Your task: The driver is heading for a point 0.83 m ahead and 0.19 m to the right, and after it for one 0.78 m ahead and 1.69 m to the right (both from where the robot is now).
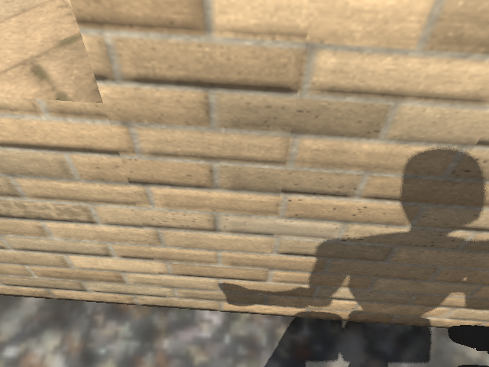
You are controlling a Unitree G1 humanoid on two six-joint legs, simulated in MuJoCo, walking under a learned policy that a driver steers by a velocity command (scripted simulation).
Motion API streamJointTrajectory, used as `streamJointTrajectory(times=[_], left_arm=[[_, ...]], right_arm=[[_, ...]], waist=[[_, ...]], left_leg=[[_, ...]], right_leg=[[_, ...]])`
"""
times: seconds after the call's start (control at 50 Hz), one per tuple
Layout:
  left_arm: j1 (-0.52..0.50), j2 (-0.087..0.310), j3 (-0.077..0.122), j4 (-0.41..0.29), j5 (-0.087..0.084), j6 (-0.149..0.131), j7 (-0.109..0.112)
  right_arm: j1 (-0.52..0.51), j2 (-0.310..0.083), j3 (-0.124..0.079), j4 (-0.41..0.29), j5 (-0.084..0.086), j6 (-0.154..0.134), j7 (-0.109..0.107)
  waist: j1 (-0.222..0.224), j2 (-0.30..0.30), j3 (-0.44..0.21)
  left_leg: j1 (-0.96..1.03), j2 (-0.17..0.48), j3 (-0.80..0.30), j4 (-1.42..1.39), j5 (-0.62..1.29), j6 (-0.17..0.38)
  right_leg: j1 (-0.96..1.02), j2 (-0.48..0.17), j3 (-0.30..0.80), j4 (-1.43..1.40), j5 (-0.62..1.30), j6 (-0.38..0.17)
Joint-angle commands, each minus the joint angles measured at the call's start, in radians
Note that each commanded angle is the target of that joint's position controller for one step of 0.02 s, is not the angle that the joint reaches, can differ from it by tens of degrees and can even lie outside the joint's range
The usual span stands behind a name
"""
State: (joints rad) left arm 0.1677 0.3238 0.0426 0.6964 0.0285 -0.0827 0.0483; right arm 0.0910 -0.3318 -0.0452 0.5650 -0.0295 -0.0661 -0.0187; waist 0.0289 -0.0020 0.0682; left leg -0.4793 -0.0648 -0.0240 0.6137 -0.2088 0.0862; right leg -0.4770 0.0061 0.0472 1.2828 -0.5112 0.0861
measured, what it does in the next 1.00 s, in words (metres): steps on the spot, turning right: right foot, then left foot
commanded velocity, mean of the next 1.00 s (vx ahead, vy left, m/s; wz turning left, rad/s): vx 0.09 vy -0.16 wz -0.44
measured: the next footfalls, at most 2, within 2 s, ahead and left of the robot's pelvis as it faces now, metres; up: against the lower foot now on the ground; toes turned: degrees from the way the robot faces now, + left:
right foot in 0.38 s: +0.09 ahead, -0.11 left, +0.00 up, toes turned -5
left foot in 0.66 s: +0.13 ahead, +0.11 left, +0.00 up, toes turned -22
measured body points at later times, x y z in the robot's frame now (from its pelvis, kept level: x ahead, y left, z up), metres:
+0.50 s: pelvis +0.06 -0.01 +0.01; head +0.11 -0.02 +0.46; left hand +0.17 +0.27 -0.10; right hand +0.19 -0.29 -0.10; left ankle +0.04 +0.10 -0.67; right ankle +0.05 -0.11 -0.72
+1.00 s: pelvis +0.02 -0.06 +0.02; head +0.07 -0.04 +0.46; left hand +0.35 +0.03 -0.06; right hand -0.17 -0.35 -0.06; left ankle +0.10 +0.13 -0.72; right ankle -0.08 -0.26 -0.66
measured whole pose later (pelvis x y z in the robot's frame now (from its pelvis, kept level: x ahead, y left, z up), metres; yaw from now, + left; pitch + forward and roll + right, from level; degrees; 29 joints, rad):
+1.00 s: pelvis +0.02 -0.06 +0.02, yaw -30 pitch +0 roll -3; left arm 0.04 0.32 0.03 0.53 0.04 0.08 -0.06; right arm 0.41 -0.39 -0.08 0.88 0.00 -0.04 -0.13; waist -0.04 -0.05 0.06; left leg -0.15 0.24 0.07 0.40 -0.23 -0.13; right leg -0.46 -0.06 0.15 0.92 -0.32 0.06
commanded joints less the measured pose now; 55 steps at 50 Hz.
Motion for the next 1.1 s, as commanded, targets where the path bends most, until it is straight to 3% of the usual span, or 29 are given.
streamJointTrajectory(times=[0.02, 0.08, 0.16, 0.18, 0.24, 0.36, 0.38, 0.4, 0.42, 0.44, 0.5, 0.6, 0.62, 0.64, 0.66, 0.68, 0.7, 0.72, 0.74, 0.76, 0.8, 0.82, 0.86, 0.9, 0.96, 1.02, 1.06, 1.08, 1.1], left_arm=[[0.009, 0.135, 0.006, -0.108, 0.009, 0.014, 0.028], [0.073, 0.098, 0.005, -0.083, 0.019, 0.051, 0.035], [-0.008, 0.002, -0.026, -0.096, 0.005, 0.054, 0.035], [0.067, 0.0, -0.027, -0.041, 0.022, 0.094, 0.017], [0.006, 0.051, -0.009, -0.047, 0.006, 0.122, -0.01], [0.03, 0.036, -0.001, -0.033, 0.002, 0.07, -0.013], [0.056, 0.07, 0.009, -0.026, 0.013, 0.057, -0.011], [0.075, 0.187, 0.044, -0.029, 0.014, 0.055, -0.016], [0.171, 0.193, 0.061, -0.001, 0.008, 0.061, -0.019], [0.188, 0.19, 0.067, 0.009, -0.002, 0.064, -0.011], [0.059, 0.142, 0.063, 0.016, -0.008, 0.094, 0.008], [0.095, 0.155, 0.082, 0.051, -0.026, 0.096, -0.002], [-0.041, 0.155, 0.074, 0.004, -0.018, 0.112, -0.097], [-0.113, 0.132, 0.071, -0.021, -0.004, 0.109, -0.132], [-0.089, 0.063, 0.053, -0.022, -0.003, 0.108, -0.131], [-0.008, 0.004, 0.037, -0.036, 0.02, 0.111, -0.113], [-0.059, 0.086, 0.027, -0.075, 0.03, 0.116, -0.105], [-0.09, 0.158, 0.051, -0.057, 0.044, 0.121, -0.119], [-0.06, 0.153, 0.049, -0.03, 0.044, 0.138, -0.132], [-0.027, 0.162, 0.053, 0.015, 0.041, 0.15, -0.138], [-0.022, 0.131, 0.041, 0.052, 0.025, 0.164, -0.161], [-0.049, 0.064, 0.019, -0.123, -0.059, 0.141, -0.133], [-0.17, 0.04, -0.008, -0.202, -0.018, 0.15, -0.116], [-0.148, 0.038, -0.011, -0.234, 0.012, 0.159, -0.103], [-0.126, 0.044, -0.004, -0.249, 0.012, 0.159, -0.098], [-0.055, 0.019, 0.003, -0.238, 0.005, 0.123, -0.116], [0.05, 0.018, 0.023, -0.196, -0.002, 0.096, -0.124], [0.091, 0.038, 0.037, -0.179, -0.01, 0.088, -0.127], [0.132, 0.098, 0.053, -0.171, -0.01, 0.084, -0.128]], right_arm=[[-0.014, -0.178, -0.075, -0.104, 0.056, 0.036, -0.028], [-0.082, -0.126, -0.051, -0.105, 0.017, 0.053, -0.032], [-0.06, -0.02, 0.0, -0.064, -0.014, 0.071, -0.042], [0.084, -0.042, -0.003, 0.039, -0.007, 0.073, -0.027], [0.082, -0.076, -0.018, 0.062, -0.016, 0.083, -0.025], [0.047, -0.074, -0.025, 0.098, -0.004, 0.086, -0.052], [0.044, -0.062, -0.022, 0.096, -0.01, 0.076, -0.056], [0.034, -0.04, -0.015, 0.051, -0.006, 0.073, -0.053], [-0.058, -0.072, -0.025, 0.039, -0.014, 0.076, -0.053], [-0.038, -0.065, -0.025, 0.041, -0.012, 0.077, -0.048], [-0.013, -0.029, -0.009, 0.071, 0.002, 0.069, -0.041], [-0.021, -0.027, 0.007, 0.09, 0.018, 0.071, -0.052], [0.049, -0.095, -0.021, 0.106, 0.07, 0.061, -0.109], [0.132, -0.14, -0.039, 0.147, 0.064, 0.048, -0.134], [0.165, -0.195, -0.06, 0.174, 0.04, 0.035, -0.14], [0.189, -0.238, -0.065, 0.17, 0.025, 0.047, -0.149], [0.208, -0.298, -0.082, 0.185, 0.017, 0.068, -0.163], [0.216, -0.226, -0.066, 0.245, 0.026, 0.074, -0.156], [0.173, -0.23, -0.076, 0.253, 0.024, 0.072, -0.145], [0.148, -0.194, -0.071, 0.264, 0.021, 0.075, -0.129], [0.164, -0.172, -0.064, 0.289, 0.004, 0.075, -0.099], [0.144, -0.153, -0.05, 0.244, 0.04, 0.05, -0.122], [0.238, -0.195, -0.051, 0.28, 0.021, 0.026, -0.137], [0.294, -0.27, -0.072, 0.284, 0.013, 0.01, -0.135], [0.301, -0.309, -0.093, 0.268, 0.037, 0.013, -0.12], [0.205, -0.327, -0.112, 0.211, 0.034, 0.011, -0.103], [0.18, -0.279, -0.103, 0.197, 0.052, 0.015, -0.106], [0.211, -0.216, -0.081, 0.199, 0.049, 0.014, -0.101], [0.241, -0.143, -0.06, 0.18, 0.016, 0.014, -0.1]], waist=[[-0.012, -0.034, -0.302], [0.041, 0.022, -0.278], [0.01, 0.124, -0.291], [-0.002, 0.148, -0.236], [-0.026, 0.167, -0.123], [-0.017, 0.08, -0.089], [-0.01, 0.007, -0.116], [-0.022, -0.195, -0.111], [0.066, -0.226, -0.089], [0.047, -0.155, -0.128], [-0.012, -0.1, -0.122], [0.033, -0.179, -0.195], [-0.03, -0.188, -0.197], [-0.075, -0.172, -0.191], [-0.078, -0.053, -0.161], [-0.032, 0.074, -0.194], [-0.098, 0.214, -0.224], [-0.049, 0.055, -0.12], [-0.023, 0.134, -0.112], [0.007, 0.07, -0.096], [0.019, 0.103, -0.064], [0.036, 0.137, -0.093], [-0.015, 0.158, -0.087], [-0.019, 0.187, -0.087], [-0.021, 0.266, -0.01], [-0.009, 0.345, 0.026], [0.022, 0.292, 0.0], [0.023, 0.208, -0.037], [0.009, -0.033, -0.129]], left_leg=[[0.473, 0.318, -0.376, -0.188, 0.783, 0.177], [0.149, 0.222, -0.174, -0.203, 0.795, 0.124], [0.136, 0.193, -0.065, -0.209, 0.68, 0.068], [0.19, 0.199, -0.047, -0.223, 0.651, 0.056], [0.187, 0.281, -0.123, -0.252, 0.384, 0.082], [0.295, 0.274, -0.104, -0.122, 0.345, 0.064], [0.252, 0.211, -0.062, -0.023, 0.207, 0.018], [0.085, 0.056, 0.038, 0.106, -0.118, -0.06], [-0.034, -0.043, 0.019, 0.346, -0.39, -0.096], [-0.042, -0.021, -0.035, 0.478, -0.391, -0.112], [-0.042, 0.014, -0.052, 0.327, -0.272, -0.154], [0.054, -0.034, -0.039, 0.104, -0.236, -0.125], [0.26, 0.033, -0.011, -0.117, -0.225, -0.105], [0.449, 0.069, -0.009, -0.29, -0.028, -0.084], [0.628, 0.243, -0.152, -0.366, 0.116, -0.027], [0.687, 0.537, -0.363, -0.333, 0.223, 0.017], [0.493, 0.794, -0.571, -0.464, 0.323, 0.225], [0.488, 0.658, -0.36, -0.401, 0.453, 0.173], [0.45, 0.609, -0.294, -0.385, 0.374, 0.151], [0.455, 0.491, -0.152, -0.338, 0.396, 0.074], [0.426, 0.361, 0.031, -0.243, 0.535, -0.006], [0.431, 0.385, 0.039, -0.247, 0.463, -0.01], [0.389, 0.444, -0.015, -0.272, 0.427, 0.037], [0.364, 0.473, -0.049, -0.304, 0.395, 0.055], [0.313, 0.449, -0.06, -0.387, 0.184, 0.014], [0.184, 0.365, -0.016, -0.443, 0.225, -0.04], [0.196, 0.336, -0.014, -0.387, 0.268, -0.058], [0.206, 0.295, -0.011, -0.282, 0.284, -0.066], [0.066, 0.197, 0.052, -0.04, -0.074, -0.102]], right_leg=[[-0.327, -0.036, 0.085, 0.041, 0.116, 0.021], [-0.073, 0.01, -0.014, -0.083, 0.223, 0.031], [0.047, -0.025, -0.019, -0.336, 0.319, 0.028], [0.085, -0.011, -0.037, -0.426, 0.243, -0.016], [0.08, -0.016, -0.044, -0.47, 0.177, -0.064], [0.209, -0.014, -0.061, -0.821, 0.214, -0.13], [0.282, -0.083, 0.065, -0.892, 0.308, -0.16], [0.322, -0.296, 0.393, -0.905, 0.693, -0.286], [0.369, -0.383, 0.538, -0.958, 1.024, -0.425], [0.396, -0.372, 0.472, -0.931, 1.144, -0.466], [0.432, -0.194, 0.306, -0.887, 1.003, -0.324], [0.488, -0.138, 0.367, -0.868, 0.863, -0.254], [0.321, 0.011, 0.219, -0.875, 0.765, -0.282], [0.154, 0.046, 0.22, -0.821, 0.593, -0.236], [-0.077, 0.098, 0.2, -0.671, 0.279, -0.181], [-0.229, 0.087, 0.148, -0.413, -0.017, -0.129], [-0.255, 0.039, 0.031, -0.238, -0.039, -0.057], [-0.238, -0.031, 0.111, -0.16, 0.071, -0.071], [-0.221, -0.042, 0.111, -0.088, 0.119, -0.073], [-0.207, -0.052, 0.111, -0.014, 0.178, -0.071], [-0.199, -0.031, 0.05, 0.011, 0.245, -0.07], [-0.225, -0.084, 0.075, 0.0, 0.233, -0.057], [-0.2, -0.081, 0.087, -0.065, 0.212, -0.041], [-0.14, -0.062, 0.119, -0.141, 0.182, -0.028], [-0.049, -0.06, 0.088, -0.34, 0.177, -0.019], [0.259, -0.013, -0.003, -0.643, 0.227, -0.036], [0.42, -0.001, -0.039, -0.918, 0.31, -0.081], [0.486, 0.005, -0.067, -1.013, 0.303, -0.099], [0.665, -0.101, 0.008, -0.959, 0.692, -0.117]])
Over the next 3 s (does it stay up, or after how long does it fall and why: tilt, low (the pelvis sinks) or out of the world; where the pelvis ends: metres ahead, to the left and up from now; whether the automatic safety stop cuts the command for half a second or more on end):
stays up -0.02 -0.17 0.01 its command is cut before an obstacle from the start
